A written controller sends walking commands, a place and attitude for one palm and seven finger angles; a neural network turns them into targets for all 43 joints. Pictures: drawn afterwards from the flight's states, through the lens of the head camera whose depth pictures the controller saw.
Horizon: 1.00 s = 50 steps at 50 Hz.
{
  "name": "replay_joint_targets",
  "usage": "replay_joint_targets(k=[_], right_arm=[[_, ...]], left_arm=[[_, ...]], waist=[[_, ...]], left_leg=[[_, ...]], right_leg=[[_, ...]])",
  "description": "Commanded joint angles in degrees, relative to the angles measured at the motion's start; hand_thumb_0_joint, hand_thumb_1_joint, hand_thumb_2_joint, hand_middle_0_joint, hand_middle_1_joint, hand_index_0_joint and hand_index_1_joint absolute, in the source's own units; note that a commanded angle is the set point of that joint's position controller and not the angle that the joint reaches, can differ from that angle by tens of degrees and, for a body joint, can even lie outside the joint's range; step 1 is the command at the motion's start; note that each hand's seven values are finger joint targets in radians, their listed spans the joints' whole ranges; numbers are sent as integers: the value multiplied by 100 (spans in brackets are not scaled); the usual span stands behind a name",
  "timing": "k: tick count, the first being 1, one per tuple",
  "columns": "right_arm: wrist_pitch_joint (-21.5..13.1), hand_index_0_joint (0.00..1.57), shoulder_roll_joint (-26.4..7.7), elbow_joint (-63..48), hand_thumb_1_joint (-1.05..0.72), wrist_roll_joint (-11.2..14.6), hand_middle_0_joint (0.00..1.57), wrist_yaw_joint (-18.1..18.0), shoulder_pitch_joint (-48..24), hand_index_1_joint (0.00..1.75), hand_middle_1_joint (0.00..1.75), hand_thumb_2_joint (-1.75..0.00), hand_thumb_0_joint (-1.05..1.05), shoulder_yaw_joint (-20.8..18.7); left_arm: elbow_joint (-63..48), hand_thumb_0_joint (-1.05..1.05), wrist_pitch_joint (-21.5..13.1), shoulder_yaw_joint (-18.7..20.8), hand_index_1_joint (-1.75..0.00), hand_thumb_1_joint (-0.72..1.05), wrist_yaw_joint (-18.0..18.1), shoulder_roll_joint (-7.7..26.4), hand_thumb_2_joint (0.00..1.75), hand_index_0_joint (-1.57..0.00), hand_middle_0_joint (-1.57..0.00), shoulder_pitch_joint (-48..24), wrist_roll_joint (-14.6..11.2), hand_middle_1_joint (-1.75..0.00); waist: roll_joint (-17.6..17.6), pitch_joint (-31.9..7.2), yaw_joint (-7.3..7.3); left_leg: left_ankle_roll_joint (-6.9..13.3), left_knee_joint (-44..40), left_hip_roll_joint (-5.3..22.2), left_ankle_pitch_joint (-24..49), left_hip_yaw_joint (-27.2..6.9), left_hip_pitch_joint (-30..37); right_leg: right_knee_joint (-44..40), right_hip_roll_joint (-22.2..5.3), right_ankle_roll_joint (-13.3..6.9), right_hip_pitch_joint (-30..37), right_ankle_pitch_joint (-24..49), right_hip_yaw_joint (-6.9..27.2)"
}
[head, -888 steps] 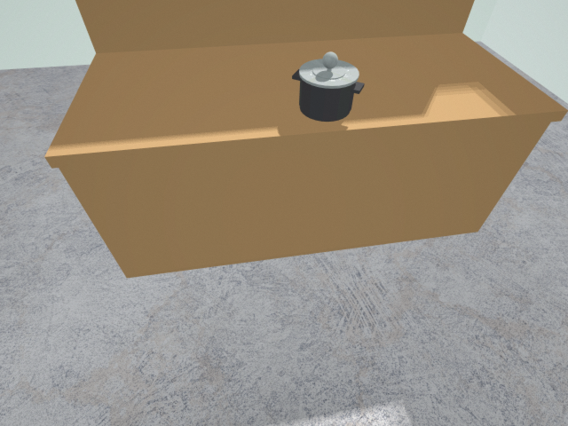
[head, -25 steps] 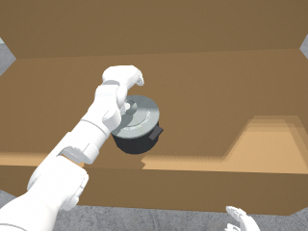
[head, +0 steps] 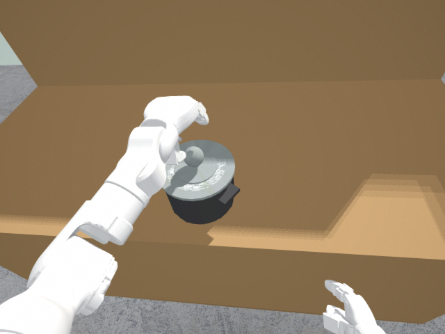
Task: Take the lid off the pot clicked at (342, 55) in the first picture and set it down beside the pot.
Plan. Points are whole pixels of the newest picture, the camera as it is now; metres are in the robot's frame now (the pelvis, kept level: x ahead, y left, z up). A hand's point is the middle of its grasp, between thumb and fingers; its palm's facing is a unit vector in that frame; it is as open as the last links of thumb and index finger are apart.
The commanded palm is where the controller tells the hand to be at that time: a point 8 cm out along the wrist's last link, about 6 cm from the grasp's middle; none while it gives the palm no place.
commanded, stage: move the open hand above the knob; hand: left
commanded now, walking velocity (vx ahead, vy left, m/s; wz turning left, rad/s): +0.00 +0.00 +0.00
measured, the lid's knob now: (193, 156) +0.47 +0.09 +0.05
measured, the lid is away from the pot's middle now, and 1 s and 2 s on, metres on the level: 0.00 0.00 0.00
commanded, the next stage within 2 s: lower the open fingers around the knob in 0.10 s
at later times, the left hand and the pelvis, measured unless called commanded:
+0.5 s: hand (185, 152) +0.42 +0.09 +0.11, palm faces -0.25 -0.02 -0.97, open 10.3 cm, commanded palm +0.41 +0.10 +0.17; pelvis -0.01 +0.01 +0.00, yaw +0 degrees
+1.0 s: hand (189, 160) +0.44 +0.09 +0.07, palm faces -0.32 -0.04 -0.95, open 10.3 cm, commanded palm +0.42 +0.10 +0.14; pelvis +0.01 +0.00 +0.00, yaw -1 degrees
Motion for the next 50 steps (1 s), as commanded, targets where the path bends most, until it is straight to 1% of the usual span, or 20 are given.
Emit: replay_joint_targets(k=[1, 3, 6, 8, 11, 13, 15, 17, 20, 22, 26, 29, 31, 33, 35, 36, 41, 45, 48, 50], right_arm=[[-139, 20, -469, -912, -90, 23, 20, 63, -797, 30, 30, -90, 0, -193], [-120, 20, -472, -983, -90, 8, 20, 43, -863, 30, 30, -90, 0, -225], [-185, 20, -462, -946, -90, -10, 20, -23, -794, 30, 30, -90, 0, -197], [-250, 20, -455, -910, -90, -40, 20, -69, -734, 30, 30, -90, 0, -179], [-191, 20, -467, -701, -90, 13, 20, -61, -564, 30, 30, -90, 0, -111], [-163, 20, -504, -758, -90, 39, 20, -11, -598, 30, 30, -90, 0, -112], [-104, 20, -512, -824, -90, 46, 20, -3, -642, 30, 30, -90, 0, -159], [-109, 20, -467, -985, -90, -5, 20, -3, -709, 30, 30, -90, 0, -220], [-221, 20, -480, -931, -90, -56, 20, -123, -531, 30, 30, -90, 0, -215], [-249, 20, -510, -766, -90, -78, 20, -211, -275, 30, 30, -90, 0, -190], [-222, 20, -497, -550, -90, -14, 20, -184, -208, 30, 30, -90, 0, -154], [-150, 20, -512, -665, -90, -26, 20, -24, -285, 30, 30, -90, 0, -254], [-133, 20, -531, -729, -90, -54, 20, -17, -265, 30, 30, -90, 0, -305], [-158, 20, -576, -763, -90, -96, 20, -108, -231, 30, 30, -90, 0, -301], [-249, 20, -539, -714, -90, -102, 20, -190, -128, 30, 30, -90, 0, -281], [-261, 20, -512, -673, -90, -93, 20, -204, -96, 30, 30, -90, 0, -265], [-194, 20, -577, -451, -90, -42, 20, -128, 42, 30, 30, -90, 0, -231], [-160, 20, -556, -744, -90, -86, 20, -65, -185, 30, 30, -90, 0, -307], [-153, 20, -528, -756, -90, -91, 20, -97, -126, 30, 30, -90, 0, -357], [-142, 20, -516, -655, -90, -65, 20, -141, -25, 30, 30, -90, 0, -320]], left_arm=[[-915, 0, 143, 302, -8, -31, 163, 524, 140, -81, -81, -2327, 169, -8], [-1333, 0, 110, 304, -8, -31, 63, 666, 140, -81, -81, -2708, 178, -8], [-1734, 0, 56, 702, -8, -31, 65, 1266, 140, -81, -81, -3287, 192, -8], [-1680, 0, -63, 964, -8, -31, 108, 1523, 140, -81, -81, -3206, 141, -8], [-327, 0, 101, 675, -8, -31, 140, 930, 140, -81, -81, -2392, 111, -8], [96, 0, 152, 415, -8, -31, 124, 518, 140, -81, -81, -1915, 82, -8], [-134, 0, 168, 185, -8, -31, 91, 326, 140, -81, -81, -2175, 131, -8], [-1008, 0, 52, 14, -8, -31, 15, 237, 140, -81, -81, -2877, 123, -8], [-1413, 0, -186, 702, -8, -31, 144, 1238, 140, -81, -81, -3590, 172, -8], [-909, 0, -285, 1164, -8, -31, 293, 1673, 140, -81, -81, -3450, 151, -8], [392, 0, -119, 532, -8, -31, 533, 618, 140, -81, -81, -2657, 187, -8], [305, 0, -2, -47, -8, -31, 476, -160, 140, -81, -81, -2410, 172, -8], [-66, 0, -1, 71, -8, -31, 417, 68, 140, -81, -81, -2667, 178, -8], [-620, 0, -156, 653, -8, -31, 428, 911, 140, -81, -81, -3276, 190, -8], [-875, 0, -305, 936, -8, -31, 522, 1330, 140, -81, -81, -3600, 244, -8], [-693, 0, -335, 877, -8, -31, 568, 1234, 140, -81, -81, -3426, 280, -8], [980, 0, -92, 593, -8, -31, 775, 423, 140, -81, -81, -2029, 180, -8], [-135, 0, -122, 559, -8, -31, 702, 548, 140, -81, -81, -2292, 237, -8], [-716, 0, -282, 583, -8, -31, 619, 772, 140, -81, -81, -2815, 292, -8], [-333, 0, -298, 634, -8, -31, 640, 786, 140, -81, -81, -2617, 248, -8]], waist=[[-758, -2023, -43], [-869, -2303, -115], [-552, -2575, -92], [-711, -2584, -56], [-966, -1548, -74], [-1018, -1253, -54], [-947, -1386, -110], [-857, -1995, -197], [-509, -2678, -170], [-786, -2447, -157], [-837, -1522, -137], [-642, -1792, -177], [-643, -2157, -222], [-696, -2612, -220], [-658, -2924, -203], [-653, -2864, -193], [-1042, -1611, -136], [-787, -2539, -119], [-761, -2744, -262], [-747, -2504, -269]], left_leg=[[68, -102, 72, 1624, -229, 694], [124, -48, 51, 1645, -225, 811], [148, -47, 30, 1718, -300, 1011], [166, -60, 40, 1782, -309, 949], [58, -224, 104, 1344, -271, 512], [18, -284, 100, 1133, -231, 351], [30, -264, 92, 968, -228, 448], [114, -138, 63, 1199, -286, 733], [157, -123, 55, 1470, -375, 1125], [164, -183, 95, 1278, -369, 846], [59, -321, 150, 1109, -298, 472], [41, -205, 144, 1348, -292, 684], [100, -93, 117, 1555, -295, 852], [162, -101, 96, 1584, -296, 902], [203, -61, 81, 1823, -313, 997], [200, -48, 90, 1956, -320, 987], [84, -182, 176, 1618, -202, 385], [169, 25, 118, 2193, -168, 716], [243, 161, 118, 2409, -188, 892], [224, 117, 111, 2253, -183, 827]], right_leg=[[-157, -29, -104, 727, 2223, 120], [-160, -24, -89, 840, 2292, 170], [-135, -23, -103, 960, 2338, 216], [-125, -18, -96, 1064, 2398, 234], [-230, 16, -84, 540, 1877, 65], [-250, 30, -86, 383, 1585, 28], [-265, 21, -90, 306, 1380, 41], [-229, -22, -116, 480, 1611, 115], [-165, 13, -124, 824, 1838, 200], [-268, 4, -107, 845, 1711, 214], [-265, 50, -118, 296, 1430, 51], [-184, 58, -141, 188, 1560, 29], [-169, 55, -135, 384, 1847, 89], [-192, 28, -114, 813, 2116, 206], [-148, 11, -108, 1064, 2480, 258], [-123, 19, -115, 1009, 2552, 239], [-177, 81, -97, 379, 2151, 62], [-79, 2, -89, 942, 2921, 214], [-100, 15, -67, 961, 3224, 263], [-109, 40, -65, 817, 3043, 219]])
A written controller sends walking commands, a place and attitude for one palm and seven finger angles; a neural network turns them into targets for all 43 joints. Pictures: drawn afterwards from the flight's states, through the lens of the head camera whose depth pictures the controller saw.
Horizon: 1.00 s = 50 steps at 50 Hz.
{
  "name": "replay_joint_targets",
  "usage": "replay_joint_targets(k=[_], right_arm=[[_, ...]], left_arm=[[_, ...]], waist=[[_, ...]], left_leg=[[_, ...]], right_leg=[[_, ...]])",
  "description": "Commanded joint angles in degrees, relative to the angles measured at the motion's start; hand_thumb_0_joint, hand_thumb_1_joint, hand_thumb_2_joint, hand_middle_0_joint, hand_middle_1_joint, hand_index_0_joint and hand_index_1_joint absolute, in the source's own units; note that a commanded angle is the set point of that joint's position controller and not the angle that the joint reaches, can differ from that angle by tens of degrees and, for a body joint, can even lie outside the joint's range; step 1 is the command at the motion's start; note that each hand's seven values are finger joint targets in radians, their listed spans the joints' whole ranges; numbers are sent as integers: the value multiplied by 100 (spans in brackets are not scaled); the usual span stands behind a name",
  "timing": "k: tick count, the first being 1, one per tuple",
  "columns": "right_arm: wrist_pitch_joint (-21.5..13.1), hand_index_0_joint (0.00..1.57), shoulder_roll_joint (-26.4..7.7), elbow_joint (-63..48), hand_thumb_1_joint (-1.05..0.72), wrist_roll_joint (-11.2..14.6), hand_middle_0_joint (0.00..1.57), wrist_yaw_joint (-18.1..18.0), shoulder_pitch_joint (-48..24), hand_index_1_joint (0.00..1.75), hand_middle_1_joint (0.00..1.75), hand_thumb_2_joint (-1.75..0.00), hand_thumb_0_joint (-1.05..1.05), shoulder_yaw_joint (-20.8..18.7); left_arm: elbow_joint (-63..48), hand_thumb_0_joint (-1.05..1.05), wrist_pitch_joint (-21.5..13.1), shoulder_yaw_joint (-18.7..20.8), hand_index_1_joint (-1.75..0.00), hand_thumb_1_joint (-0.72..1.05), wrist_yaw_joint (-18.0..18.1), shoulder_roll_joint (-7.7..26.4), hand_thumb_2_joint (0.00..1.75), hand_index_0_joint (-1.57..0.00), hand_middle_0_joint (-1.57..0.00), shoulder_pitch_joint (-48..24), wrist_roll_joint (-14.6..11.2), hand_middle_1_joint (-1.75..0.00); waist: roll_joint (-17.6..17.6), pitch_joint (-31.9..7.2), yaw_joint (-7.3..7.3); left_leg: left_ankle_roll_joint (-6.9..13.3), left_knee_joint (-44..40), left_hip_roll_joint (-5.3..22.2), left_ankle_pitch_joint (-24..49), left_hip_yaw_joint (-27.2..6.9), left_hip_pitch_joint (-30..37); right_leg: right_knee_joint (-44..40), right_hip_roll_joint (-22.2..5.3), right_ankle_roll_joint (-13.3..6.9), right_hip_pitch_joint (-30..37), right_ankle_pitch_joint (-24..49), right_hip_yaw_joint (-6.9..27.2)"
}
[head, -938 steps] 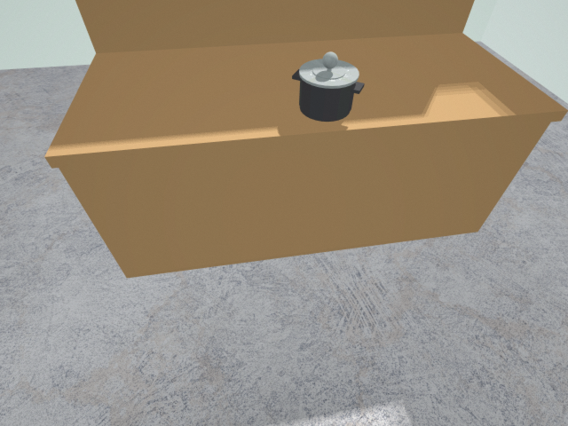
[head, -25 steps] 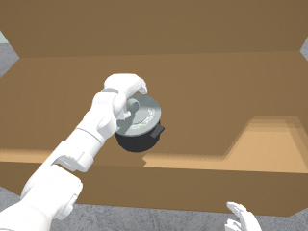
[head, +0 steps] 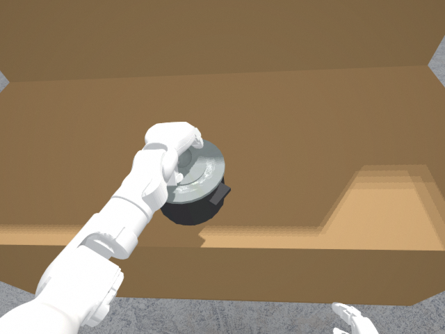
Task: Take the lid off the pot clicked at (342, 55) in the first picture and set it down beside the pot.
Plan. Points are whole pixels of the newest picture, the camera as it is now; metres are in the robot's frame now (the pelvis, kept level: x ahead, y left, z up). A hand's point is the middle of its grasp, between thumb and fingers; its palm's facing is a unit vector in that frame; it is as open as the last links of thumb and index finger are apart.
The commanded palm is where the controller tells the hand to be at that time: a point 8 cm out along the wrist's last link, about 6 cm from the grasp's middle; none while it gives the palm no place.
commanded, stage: lower the open fingers around the knob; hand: left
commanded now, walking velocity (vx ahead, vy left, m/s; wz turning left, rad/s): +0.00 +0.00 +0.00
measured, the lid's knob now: (181, 156) +0.45 +0.09 +0.05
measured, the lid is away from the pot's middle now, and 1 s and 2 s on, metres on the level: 0.00 0.00 0.01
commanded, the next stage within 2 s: close the fingers and squeeze the knob in 0.34 s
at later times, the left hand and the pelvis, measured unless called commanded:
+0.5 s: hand (173, 164) +0.42 +0.10 +0.06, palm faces -0.30 -0.05 -0.95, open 10.3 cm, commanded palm +0.41 +0.10 +0.13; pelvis -0.01 +0.01 +0.00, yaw +0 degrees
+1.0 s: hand (178, 163) +0.42 +0.09 +0.07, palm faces -0.28 -0.05 -0.96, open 8.7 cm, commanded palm +0.40 +0.09 +0.13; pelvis -0.01 +0.00 +0.00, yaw +0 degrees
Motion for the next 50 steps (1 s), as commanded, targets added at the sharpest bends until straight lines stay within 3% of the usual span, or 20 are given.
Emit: replay_joint_targets(k=[1, 5, 6, 7, 9, 13, 15, 19, 21, 22, 23, 25, 29, 31, 35, 39, 43, 45, 48, 50], right_arm=[[-199, 20, -549, -687, -90, 3, 20, -104, -400, 30, 30, -90, 0, -175], [-182, 20, -543, -659, -90, 0, 20, -96, -431, 30, 30, -90, 0, -180], [-174, 20, -494, -688, -90, 7, 20, -73, -465, 30, 30, -90, 0, -177], [-168, 20, -508, -699, -90, -2, 20, -57, -455, 30, 30, -90, 0, -217], [-149, 20, -525, -708, -90, -1, 20, -39, -508, 30, 30, -90, 0, -209], [-121, 20, -516, -689, -90, -5, 20, -70, -523, 30, 30, -90, 0, -208], [-112, 20, -490, -662, -90, 14, 20, -64, -531, 30, 30, -90, 0, -203], [-95, 20, -507, -630, -90, 18, 20, -37, -482, 30, 30, -90, 0, -194], [-82, 20, -540, -574, -90, 21, 20, -56, -444, 30, 30, -90, 0, -174], [-83, 20, -575, -590, -90, 7, 20, -65, -436, 30, 30, -90, 0, -181], [-77, 20, -559, -647, -90, 2, 20, -70, -518, 30, 30, -90, 0, -174], [-115, 20, -499, -684, -90, -12, 20, -66, -505, 30, 30, -90, 0, -208], [-153, 20, -514, -648, -90, -21, 20, -67, -403, 30, 30, -90, 0, -201], [-139, 20, -513, -616, -90, 5, 20, -55, -396, 30, 30, -90, 0, -174], [-94, 20, -522, -625, -90, 11, 20, 15, -469, 30, 30, -90, 0, -226], [-165, 20, -519, -671, -90, -28, 20, -53, -463, 30, 30, -90, 0, -239], [-164, 20, -544, -529, -90, -3, 20, -119, -360, 30, 30, -90, 0, -181], [-174, 20, -521, -543, -90, 10, 20, -101, -397, 30, 30, -90, 0, -188], [-197, 20, -532, -675, -90, -15, 20, -89, -511, 30, 30, -90, 0, -217], [-179, 20, -511, -664, -90, -8, 20, -82, -499, 30, 30, -90, 0, -213]], left_arm=[[-1148, 0, -197, 733, -8, -31, 273, 1200, 140, -81, -81, -3007, 146, -8], [-940, 0, -256, 660, -8, -31, 392, 963, 140, -81, -81, -2576, 95, -8], [-904, 0, -236, 366, -8, -31, 384, 613, 140, -81, -81, -2472, 86, -8], [-1041, 0, -277, 450, -8, -31, 381, 660, 140, -81, -81, -2567, 72, -8], [-1080, 0, -256, 599, -8, -31, 423, 933, 140, -81, -81, -2551, 128, -8], [-1333, 0, -278, 615, -8, -31, 448, 1041, 140, -81, -81, -2965, 128, -8], [-1206, 0, -246, 393, -8, -31, 451, 763, 140, -81, -81, -2958, 138, -8], [-743, 0, -174, 374, -8, -31, 464, 609, 140, -81, -81, -2626, 83, -8], [-394, 0, -109, 447, -8, -31, 467, 664, 140, -81, -81, -2588, 79, -8], [-491, 0, -147, 671, -8, -31, 471, 902, 140, -81, -81, -2657, 71, -8], [-756, 0, -167, 584, -8, -22, 481, 900, 120, -79, -79, -2853, 117, -8], [-1109, 0, -201, 319, -24, -20, 480, 622, 120, -73, -73, -3177, 142, -24], [-823, 0, -231, 705, -44, -16, 530, 998, 119, -67, -67, -2792, 142, -44], [-456, 0, -169, 573, -51, -13, 554, 765, 119, -66, -66, -2448, 134, -51], [-538, 0, -50, 185, -62, -9, 574, 306, 118, -64, -64, -2705, 164, -62], [-1148, 0, -129, 563, -70, -4, 608, 877, 116, -64, -64, -3226, 151, -70], [-419, 0, -80, 558, -76, 1, 640, 814, 113, -65, -65, -2977, 167, -76], [-280, 0, -10, 341, -79, 4, 617, 485, 112, -65, -65, -2830, 115, -79], [-798, 0, -99, 454, -83, 8, 553, 702, 109, -66, -66, -2913, 104, -83], [-755, 0, -99, 357, -85, 10, 508, 601, 107, -67, -67, -2824, 157, -85]], waist=[[-749, -2413, -56], [-787, -2270, -11], [-688, -2273, -34], [-805, -2338, -39], [-669, -2412, -4], [-599, -2532, -60], [-518, -2430, -98], [-717, -2207, -67], [-851, -2005, -66], [-944, -2091, -24], [-792, -2277, -24], [-553, -2512, -80], [-766, -2462, 1], [-841, -2168, 3], [-804, -1929, -66], [-543, -2586, -30], [-936, -2053, -54], [-921, -1861, -57], [-768, -2333, -21], [-651, -2274, -43]], left_leg=[[172, 44, 73, 2335, -286, 1018], [146, 61, 89, 2368, -254, 958], [137, 74, 79, 2386, -277, 999], [153, 123, 93, 2490, -289, 998], [147, 127, 91, 2404, -293, 1025], [155, 115, 84, 2355, -302, 1063], [133, 109, 107, 2372, -355, 1142], [102, 61, 122, 2196, -371, 981], [91, -2, 123, 1898, -319, 811], [96, -11, 123, 1925, -334, 747], [100, -41, 112, 1903, -321, 840], [121, 5, 121, 2092, -388, 1133], [118, -4, 130, 2160, -412, 1038], [90, -47, 147, 2046, -366, 890], [78, -106, 179, 1754, -379, 875], [126, -55, 125, 1873, -408, 1172], [112, -174, 135, 1465, -345, 747], [109, -196, 127, 1370, -314, 718], [135, -100, 101, 1688, -330, 914], [130, -76, 106, 1778, -315, 973]], right_leg=[[-27, -11, -101, 958, 2980, 110], [-19, -19, -101, 854, 2983, 94], [-2, -13, -102, 748, 2880, 61], [-8, -33, -114, 784, 2939, 76], [6, -19, -116, 843, 2898, 102], [9, -20, -120, 869, 2897, 116], [20, 4, -135, 644, 2676, 51], [18, 28, -136, 541, 2440, -15], [-30, 26, -129, 508, 2293, 0], [-16, -3, -148, 653, 2337, 21], [-4, -6, -137, 714, 2314, 44], [12, 2, -156, 625, 2322, 17], [10, 27, -155, 759, 2372, 15], [-10, 37, -145, 617, 2277, -15], [-54, 46, -160, 344, 1891, -58], [-29, 25, -169, 705, 2099, 47], [-116, 36, -150, 640, 1889, 32], [-147, 33, -142, 513, 1798, 7], [-90, 0, -151, 810, 2167, 90], [-91, 0, -150, 716, 2233, 82]])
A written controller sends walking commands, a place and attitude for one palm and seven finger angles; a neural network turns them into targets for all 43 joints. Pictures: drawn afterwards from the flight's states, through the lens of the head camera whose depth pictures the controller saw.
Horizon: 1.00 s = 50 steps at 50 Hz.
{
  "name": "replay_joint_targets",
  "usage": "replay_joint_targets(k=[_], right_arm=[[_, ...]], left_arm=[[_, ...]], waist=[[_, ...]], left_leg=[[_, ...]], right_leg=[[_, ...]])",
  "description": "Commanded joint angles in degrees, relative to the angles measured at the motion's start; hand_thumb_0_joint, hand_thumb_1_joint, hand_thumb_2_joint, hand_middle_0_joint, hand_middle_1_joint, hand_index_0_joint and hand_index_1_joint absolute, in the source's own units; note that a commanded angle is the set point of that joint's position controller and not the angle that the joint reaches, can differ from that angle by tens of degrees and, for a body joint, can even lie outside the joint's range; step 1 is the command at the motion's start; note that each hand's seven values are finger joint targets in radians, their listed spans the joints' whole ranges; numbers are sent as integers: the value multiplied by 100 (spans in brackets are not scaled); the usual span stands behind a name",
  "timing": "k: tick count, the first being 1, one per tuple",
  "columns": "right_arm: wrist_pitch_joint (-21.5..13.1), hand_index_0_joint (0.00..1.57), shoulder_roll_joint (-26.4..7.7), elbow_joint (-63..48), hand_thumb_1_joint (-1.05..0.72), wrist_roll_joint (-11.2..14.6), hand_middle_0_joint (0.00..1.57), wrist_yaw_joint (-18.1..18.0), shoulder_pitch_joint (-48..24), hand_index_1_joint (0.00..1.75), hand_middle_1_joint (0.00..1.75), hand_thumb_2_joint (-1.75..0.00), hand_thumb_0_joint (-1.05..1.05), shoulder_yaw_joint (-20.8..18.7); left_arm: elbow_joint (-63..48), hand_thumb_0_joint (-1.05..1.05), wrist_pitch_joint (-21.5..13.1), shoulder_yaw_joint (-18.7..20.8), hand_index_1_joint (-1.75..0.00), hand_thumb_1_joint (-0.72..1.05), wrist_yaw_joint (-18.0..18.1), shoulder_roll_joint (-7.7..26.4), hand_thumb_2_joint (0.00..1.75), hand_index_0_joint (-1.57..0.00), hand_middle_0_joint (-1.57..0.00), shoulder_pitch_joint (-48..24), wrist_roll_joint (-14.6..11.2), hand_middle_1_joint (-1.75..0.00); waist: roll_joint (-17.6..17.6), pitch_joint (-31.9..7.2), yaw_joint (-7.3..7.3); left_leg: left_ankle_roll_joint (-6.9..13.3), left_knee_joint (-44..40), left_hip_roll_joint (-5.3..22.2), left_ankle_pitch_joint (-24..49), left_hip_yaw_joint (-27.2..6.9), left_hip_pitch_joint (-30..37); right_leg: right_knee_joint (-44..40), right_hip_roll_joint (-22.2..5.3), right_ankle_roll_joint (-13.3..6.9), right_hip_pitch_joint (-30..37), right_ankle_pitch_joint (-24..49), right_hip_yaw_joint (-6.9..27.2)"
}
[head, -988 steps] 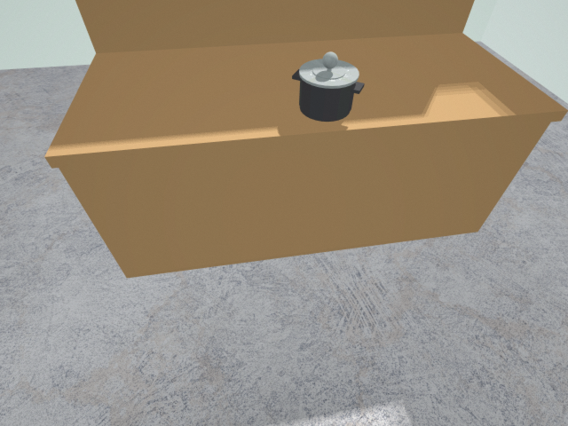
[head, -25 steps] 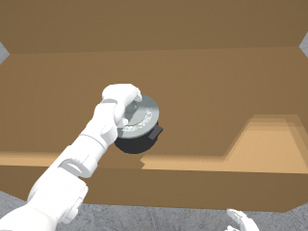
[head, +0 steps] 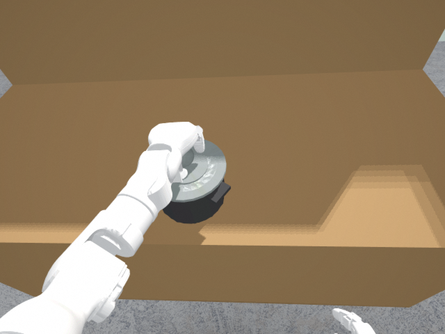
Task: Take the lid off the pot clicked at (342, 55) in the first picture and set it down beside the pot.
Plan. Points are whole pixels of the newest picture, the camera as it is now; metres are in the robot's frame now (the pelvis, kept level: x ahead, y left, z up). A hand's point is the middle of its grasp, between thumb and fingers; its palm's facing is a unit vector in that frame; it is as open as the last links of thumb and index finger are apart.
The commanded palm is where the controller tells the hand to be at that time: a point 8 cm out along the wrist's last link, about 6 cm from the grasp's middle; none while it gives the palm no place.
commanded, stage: close the fingers and squeeze the knob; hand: left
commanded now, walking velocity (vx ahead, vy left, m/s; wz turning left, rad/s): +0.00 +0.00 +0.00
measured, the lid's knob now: (183, 156) +0.46 +0.09 +0.05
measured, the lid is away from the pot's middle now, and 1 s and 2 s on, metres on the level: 0.00 0.01 0.02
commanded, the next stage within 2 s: lift the lid straight up in 0.92 s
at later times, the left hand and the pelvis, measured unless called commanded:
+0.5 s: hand (177, 163) +0.42 +0.09 +0.07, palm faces -0.26 -0.05 -0.96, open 7.2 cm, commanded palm +0.40 +0.09 +0.13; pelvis +0.01 +0.00 +0.00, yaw +1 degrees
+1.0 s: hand (176, 164) +0.42 +0.10 +0.07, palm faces -0.25 -0.05 -0.97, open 7.2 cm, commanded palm +0.40 +0.10 +0.13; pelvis +0.00 +0.00 +0.00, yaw +0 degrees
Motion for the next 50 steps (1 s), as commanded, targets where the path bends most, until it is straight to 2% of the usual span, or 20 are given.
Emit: replay_joint_targets(k=[1, 4, 7, 11, 14, 15, 18, 20, 23, 25, 27, 28, 32, 38, 41, 43, 46, 47, 49, 50], right_arm=[[-175, 20, -551, -782, -90, 2, 20, -29, -517, 30, 30, -90, 0, -174], [-168, 20, -574, -774, -90, -8, 20, -55, -510, 30, 30, -90, 0, -175], [-213, 20, -519, -897, -90, -19, 20, -35, -605, 30, 30, -90, 0, -206], [-155, 20, -551, -880, -90, 5, 20, 23, -651, 30, 30, -90, 0, -170], [-88, 20, -538, -858, -90, 39, 20, 41, -716, 30, 30, -90, 0, -185], [-97, 20, -534, -860, -90, 30, 20, 39, -698, 30, 30, -90, 0, -205], [-125, 20, -513, -975, -90, 1, 20, 73, -780, 30, 30, -90, 0, -203], [-94, 20, -496, -936, -90, 24, 20, 108, -758, 30, 30, -90, 0, -161], [-43, 20, -548, -886, -90, 39, 20, 91, -793, 30, 30, -90, 0, -140], [-54, 20, -504, -911, -90, 35, 20, 82, -840, 30, 30, -90, 0, -156], [-62, 20, -536, -935, -90, 27, 20, 76, -832, 30, 30, -90, 0, -151], [-45, 20, -515, -930, -90, 34, 20, 76, -866, 30, 30, -90, 0, -143], [-84, 20, -492, -996, -90, 11, 20, 90, -834, 30, 30, -90, 0, -150], [-54, 20, -497, -916, -90, 23, 20, 119, -799, 30, 30, -90, 0, -161], [-84, 20, -509, -898, -90, 7, 20, 99, -765, 30, 30, -90, 0, -153], [-84, 20, -507, -918, -90, 7, 20, 109, -796, 30, 30, -90, 0, -161], [-113, 20, -475, -950, -90, 12, 20, 144, -807, 30, 30, -90, 0, -161], [-114, 20, -490, -964, -90, 7, 20, 148, -788, 30, 30, -90, 0, -181], [-80, 20, -532, -873, -90, 32, 20, 121, -769, 30, 30, -90, 0, -141], [-86, 20, -511, -892, -90, 29, 20, 124, -782, 30, 30, -90, 0, -149]], left_arm=[[-1033, 0, -84, 315, -87, 12, 153, 666, 106, -67, -67, -2603, 195, -87], [-1112, 0, -110, 602, -89, 16, 170, 982, 103, -69, -69, -2695, 162, -89], [-1595, 0, -175, 550, -92, 20, 134, 856, 100, -70, -70, -2591, 56, -92], [-1536, 0, -140, 613, -95, 26, 122, 995, 94, -73, -73, -2121, 120, -95], [-1544, 0, -103, 179, -96, 31, 59, 544, 90, -75, -75, -2382, 99, -96], [-1767, 0, -109, 233, -97, 32, 65, 625, 88, -75, -75, -2536, 104, -97], [-2172, 0, -185, 414, -95, 31, 60, 869, 96, -76, -72, -2317, 85, -93], [-1828, 0, -127, 364, -95, 33, 54, 728, 98, -76, -72, -1923, 79, -92], [-1660, 0, -84, 490, -95, 36, 76, 903, 99, -77, -71, -2072, 79, -91], [-1873, 0, -43, 288, -95, 38, 86, 720, 100, -78, -71, -2347, 117, -91], [-1883, 0, -71, 509, -96, 40, 79, 941, 101, -79, -71, -2247, 121, -91], [-1886, 0, -69, 353, -96, 41, 74, 828, 101, -79, -71, -2326, 153, -91], [-2111, 0, -132, 556, -97, 45, 76, 1014, 102, -80, -73, -2223, 126, -91], [-1784, 0, -49, 308, -98, 52, 109, 691, 104, -83, -75, -2189, 142, -92], [-2055, 0, -44, 601, -98, 55, 177, 1068, 105, -84, -77, -2399, 181, -92], [-2018, 0, -78, 534, -99, 57, 153, 962, 106, -85, -78, -2242, 161, -93], [-2193, 0, -49, 398, -99, 60, 170, 812, 107, -86, -79, -2188, 146, -93], [-2040, 0, -49, 549, -99, 60, 155, 883, 107, -87, -79, -2027, 103, -93], [-1828, 0, -2, 580, -99, 62, 181, 1017, 107, -87, -80, -2139, 162, -93], [-1962, 0, 13, 449, -99, 62, 178, 875, 107, -87, -80, -2236, 162, -93]], waist=[[-736, -2103, -62], [-764, -2039, -14], [-736, -2378, 15], [-811, -2233, 51], [-844, -1944, -80], [-728, -2034, -71], [-514, -2551, 27], [-626, -2319, 45], [-927, -2069, 18], [-793, -2159, -9], [-863, -2232, 30], [-702, -2257, -3], [-621, -2459, 63], [-712, -2196, -9], [-592, -2441, 64], [-715, -2422, 40], [-537, -2443, 63], [-771, -2369, 76], [-753, -2171, 49], [-699, -2223, 38]], left_leg=[[115, -138, 123, 1623, -330, 942], [129, -164, 109, 1503, -290, 859], [153, -65, 87, 1899, -312, 998], [136, -32, 100, 2078, -274, 941], [131, -64, 106, 1801, -275, 887], [145, -33, 101, 1861, -283, 983], [150, 72, 84, 2368, -373, 1246], [122, 55, 99, 2329, -350, 1094], [108, -20, 99, 1956, -292, 815], [123, 10, 86, 2039, -300, 940], [126, 43, 89, 2160, -334, 916], [119, 30, 94, 2121, -321, 982], [125, 92, 88, 2387, -387, 1056], [101, 43, 138, 2241, -380, 1027], [103, 26, 127, 2293, -407, 1135], [109, 48, 131, 2353, -386, 1088], [105, 57, 137, 2509, -433, 1182], [111, 73, 138, 2445, -425, 1049], [87, -23, 143, 2180, -381, 953], [93, -26, 143, 2165, -390, 1013]], right_leg=[[-169, 32, -140, 721, 2092, 37], [-209, 23, -139, 831, 2111, 88], [-165, -20, -146, 1073, 2540, 104], [-132, -2, -117, 1105, 2854, 120], [-176, 15, -110, 802, 2538, 59], [-168, 17, -124, 813, 2577, 71], [-45, 6, -143, 1066, 2838, 96], [-48, 10, -128, 1005, 2845, 55], [-101, 9, -113, 1025, 2745, 69], [-83, 7, -124, 980, 2791, 60], [-72, -13, -134, 1066, 2848, 81], [-57, 7, -127, 990, 2756, 85], [-22, -12, -153, 1130, 2890, 89], [-44, 37, -140, 854, 2634, 9], [-32, 30, -159, 1007, 2694, 33], [-27, 22, -144, 1043, 2783, 51], [-22, 23, -150, 993, 2785, 17], [-41, 8, -150, 1047, 2778, 21], [-59, 40, -145, 968, 2635, 15], [-62, 40, -144, 934, 2592, 8]])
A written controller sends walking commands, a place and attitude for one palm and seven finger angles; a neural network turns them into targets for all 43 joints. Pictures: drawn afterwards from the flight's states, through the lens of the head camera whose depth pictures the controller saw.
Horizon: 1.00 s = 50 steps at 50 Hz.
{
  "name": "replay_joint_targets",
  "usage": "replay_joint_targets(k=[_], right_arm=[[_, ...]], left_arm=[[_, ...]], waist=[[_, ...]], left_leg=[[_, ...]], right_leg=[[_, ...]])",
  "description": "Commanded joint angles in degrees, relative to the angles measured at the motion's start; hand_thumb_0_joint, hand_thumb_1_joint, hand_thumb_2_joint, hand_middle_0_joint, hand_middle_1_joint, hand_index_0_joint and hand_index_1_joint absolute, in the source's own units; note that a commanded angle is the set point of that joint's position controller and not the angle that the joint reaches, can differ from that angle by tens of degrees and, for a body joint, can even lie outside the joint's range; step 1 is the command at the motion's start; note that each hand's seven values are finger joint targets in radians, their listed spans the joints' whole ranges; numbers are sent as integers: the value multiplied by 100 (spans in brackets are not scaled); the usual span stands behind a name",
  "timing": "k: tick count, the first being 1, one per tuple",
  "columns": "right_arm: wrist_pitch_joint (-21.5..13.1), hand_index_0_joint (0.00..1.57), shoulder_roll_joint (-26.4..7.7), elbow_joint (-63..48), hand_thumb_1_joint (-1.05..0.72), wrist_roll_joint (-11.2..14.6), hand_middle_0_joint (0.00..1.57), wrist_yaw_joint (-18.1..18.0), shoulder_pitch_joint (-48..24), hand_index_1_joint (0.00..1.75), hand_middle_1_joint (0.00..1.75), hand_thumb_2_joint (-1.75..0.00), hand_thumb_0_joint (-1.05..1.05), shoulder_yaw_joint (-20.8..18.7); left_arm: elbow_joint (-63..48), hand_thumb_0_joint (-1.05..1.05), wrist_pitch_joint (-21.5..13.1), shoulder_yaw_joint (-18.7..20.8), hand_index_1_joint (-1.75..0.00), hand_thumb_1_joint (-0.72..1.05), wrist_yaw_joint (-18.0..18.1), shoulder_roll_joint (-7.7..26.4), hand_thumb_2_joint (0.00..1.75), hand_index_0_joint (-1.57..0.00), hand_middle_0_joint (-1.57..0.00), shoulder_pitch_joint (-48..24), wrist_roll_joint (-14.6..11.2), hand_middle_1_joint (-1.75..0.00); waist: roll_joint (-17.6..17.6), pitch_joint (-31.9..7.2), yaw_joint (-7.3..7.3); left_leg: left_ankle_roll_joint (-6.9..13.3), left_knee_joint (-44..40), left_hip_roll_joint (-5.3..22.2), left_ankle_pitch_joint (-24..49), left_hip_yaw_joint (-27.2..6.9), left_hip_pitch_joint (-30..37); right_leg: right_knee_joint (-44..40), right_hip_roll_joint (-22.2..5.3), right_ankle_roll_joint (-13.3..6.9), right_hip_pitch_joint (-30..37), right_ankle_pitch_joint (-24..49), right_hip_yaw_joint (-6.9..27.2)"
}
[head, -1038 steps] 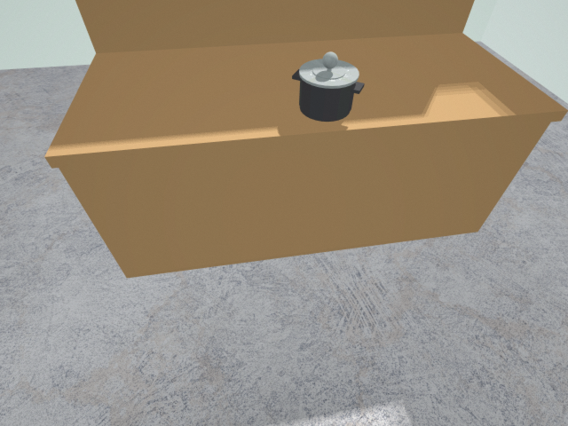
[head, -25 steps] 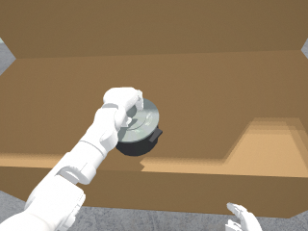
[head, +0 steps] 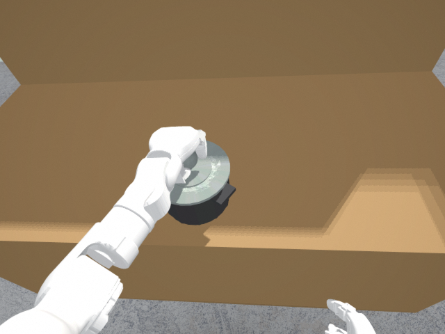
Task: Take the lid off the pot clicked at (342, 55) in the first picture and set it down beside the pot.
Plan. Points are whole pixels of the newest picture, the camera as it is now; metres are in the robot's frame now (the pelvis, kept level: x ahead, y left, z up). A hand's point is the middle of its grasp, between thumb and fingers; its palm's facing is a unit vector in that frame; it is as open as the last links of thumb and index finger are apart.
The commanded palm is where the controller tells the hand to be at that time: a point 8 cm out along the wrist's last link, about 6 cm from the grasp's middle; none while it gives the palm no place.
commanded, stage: lift the lid straight up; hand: left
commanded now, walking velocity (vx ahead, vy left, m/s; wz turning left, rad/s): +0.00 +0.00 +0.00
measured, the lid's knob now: (186, 158) +0.45 +0.09 +0.05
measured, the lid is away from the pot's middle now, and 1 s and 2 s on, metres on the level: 0.01 0.02 0.03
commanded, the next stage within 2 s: none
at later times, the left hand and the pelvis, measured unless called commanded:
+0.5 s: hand (178, 158) +0.41 +0.09 +0.10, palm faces -0.26 -0.03 -0.97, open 7.1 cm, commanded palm +0.41 +0.09 +0.17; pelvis -0.01 +0.00 +0.00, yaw +0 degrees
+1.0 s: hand (176, 134) +0.43 +0.09 +0.14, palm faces -0.21 -0.04 -0.98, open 7.1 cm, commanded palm +0.41 +0.10 +0.21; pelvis +0.00 +0.00 +0.00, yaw +0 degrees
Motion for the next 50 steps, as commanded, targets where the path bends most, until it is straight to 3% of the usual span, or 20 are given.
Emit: replay_joint_targets(k=[1, 4, 6, 8, 10, 13, 15, 18, 20, 22, 25, 27, 32, 33, 34, 38, 42, 47, 49, 50], right_arm=[[-218, 20, -514, -796, -90, 5, 20, -42, -609, 30, 30, -90, 0, -187], [-214, 20, -553, -773, -90, 0, 20, -73, -611, 30, 30, -90, 0, -175], [-258, 20, -532, -788, -90, -12, 20, -91, -604, 30, 30, -90, 0, -165], [-289, 20, -543, -783, -90, -18, 20, -117, -605, 30, 30, -90, 0, -167], [-305, 20, -516, -756, -90, 0, 20, -133, -589, 30, 30, -90, 0, -162], [-363, 20, -551, -779, -90, -21, 20, -135, -619, 30, 30, -90, 0, -178], [-370, 20, -552, -738, -90, -11, 20, -148, -573, 30, 30, -90, 0, -152], [-354, 20, -557, -699, -90, 7, 20, -152, -607, 30, 30, -90, 0, -141], [-372, 20, -566, -685, -90, 14, 20, -184, -592, 30, 30, -90, 0, -131], [-457, 20, -550, -795, -90, -9, 20, -200, -659, 30, 30, -90, 0, -133], [-468, 20, -544, -683, -90, -5, 20, -230, -556, 30, 30, -90, 0, -121], [-556, 20, -558, -773, -90, -28, 20, -237, -575, 30, 30, -90, 0, -130], [-537, 20, -593, -696, -90, -18, 20, -218, -571, 30, 30, -90, 0, -115], [-495, 20, -606, -662, -90, 6, 20, -210, -628, 30, 30, -90, 0, -86], [-461, 20, -629, -599, -90, 17, 20, -219, -588, 30, 30, -90, 0, -74], [-573, 20, -598, -786, -90, -12, 20, -240, -682, 30, 30, -90, 0, -98], [-683, 20, -576, -837, -90, -33, 20, -258, -564, 30, 30, -90, 0, -117], [-675, 20, -642, -694, -90, -23, 20, -240, -534, 30, 30, -90, 0, -89], [-622, 20, -622, -652, -90, -1, 20, -208, -636, 30, 30, -90, 0, -73], [-614, 20, -634, -662, -90, -1, 20, -183, -631, 30, 30, -90, 0, -83]], left_arm=[[-1051, 0, 3, 396, -99, 63, 201, 582, 106, -87, -80, -2683, 131, -94], [-1097, 0, -1, 625, -99, 63, 206, 937, 106, -87, -80, -2964, 158, -94], [-1385, 0, -8, 728, -99, 64, 224, 1114, 106, -87, -80, -3239, 184, -94], [-1202, 0, -32, 823, -99, 64, 216, 1191, 106, -87, -80, -3098, 148, -94], [-1196, 0, 2, 636, -99, 64, 182, 974, 106, -87, -80, -3251, 109, -94], [-1427, 0, -62, 792, -99, 64, 157, 1189, 106, -87, -80, -3345, 102, -94], [-1371, 0, -37, 869, -99, 64, 142, 1283, 106, -87, -80, -3383, 106, -94], [-883, 0, 19, 594, -99, 64, 59, 934, 106, -87, -80, -3231, 109, -94], [-969, 0, 53, 711, -99, 64, 51, 1130, 106, -87, -80, -3608, 100, -94], [-1440, 0, -60, 792, -99, 64, 23, 1247, 106, -87, -80, -3839, 38, -94], [-1154, 0, -21, 657, -99, 64, -16, 1137, 106, -87, -80, -4029, 83, -94], [-1474, 0, -124, 967, -99, 64, -15, 1491, 106, -87, -80, -4073, 51, -94], [-951, 0, 16, 928, -99, 64, -127, 1322, 106, -87, -80, -3641, 36, -94], [-414, 0, 109, 715, -99, 64, -168, 1107, 106, -87, -80, -3404, 78, -94], [-464, 0, 160, 676, -99, 64, -197, 1082, 106, -87, -80, -3741, 78, -94], [-1110, 0, 54, 700, -99, 64, -330, 1264, 106, -87, -80, -4219, 75, -94], [-1734, 0, -148, 1016, -99, 64, -382, 1664, 106, -87, -80, -4593, 39, -94], [-1129, 0, -10, 1181, -99, 64, -362, 1702, 106, -87, -80, -4168, -4, -94], [-784, 0, 151, 766, -99, 64, -404, 1241, 106, -87, -80, -4128, 64, -94], [-889, 0, 191, 862, -99, 64, -407, 1359, 106, -87, -80, -4152, 89, -94]], waist=[[-714, -2183, -57], [-699, -2283, -46], [-460, -2465, -6], [-614, -2435, -14], [-656, -2291, -53], [-632, -2479, -28], [-658, -2387, -9], [-859, -2002, -79], [-822, -1960, -62], [-656, -2356, -29], [-657, -2299, -90], [-655, -2617, -14], [-948, -2236, -1], [-1005, -1845, -37], [-1009, -1744, -77], [-608, -2371, -66], [-581, -2889, -37], [-969, -2364, 37], [-884, -2003, -16], [-828, -2058, 24]], left_leg=[[91, -99, 138, 2206, -321, 1015], [91, -147, 140, 2076, -350, 1026], [87, -170, 129, 2107, -380, 1150], [103, -168, 128, 2044, -357, 1083], [98, -215, 138, 1978, -360, 1077], [106, -197, 139, 2138, -394, 1210], [99, -246, 138, 2098, -398, 1175], [91, -283, 135, 1829, -340, 991], [100, -362, 118, 1558, -348, 969], [110, -302, 83, 1770, -397, 1158], [105, -344, 98, 1680, -391, 1219], [126, -291, 80, 1897, -425, 1287], [111, -339, 81, 1918, -337, 1008], [87, -379, 82, 1671, -301, 833], [81, -429, 95, 1559, -309, 837], [129, -336, 25, 1788, -373, 1206], [151, -264, 42, 2266, -472, 1504], [121, -355, 53, 2137, -394, 1109], [90, -398, 61, 1922, -343, 1043], [88, -402, 75, 1961, -371, 1086]], right_leg=[[-82, 49, -164, 770, 2594, 45], [-90, 48, -175, 855, 2463, 75], [-84, 45, -197, 926, 2441, 89], [-113, 40, -185, 997, 2454, 114], [-143, 45, -181, 901, 2410, 75], [-128, 33, -184, 986, 2506, 99], [-158, 30, -184, 998, 2496, 86], [-216, 36, -168, 811, 2272, 64], [-269, 30, -166, 812, 2060, 81], [-220, -8, -190, 992, 2209, 118], [-246, 21, -171, 876, 2135, 89], [-229, -12, -184, 1139, 2354, 144], [-282, -49, -154, 1181, 2602, 137], [-305, -20, -137, 969, 2365, 107], [-337, -20, -134, 848, 2256, 76], [-255, -34, -159, 1075, 2398, 153], [-227, -45, -171, 1323, 2769, 173], [-278, -70, -156, 1345, 2878, 142], [-308, -51, -144, 1048, 2643, 91], [-290, -42, -160, 1063, 2596, 78]])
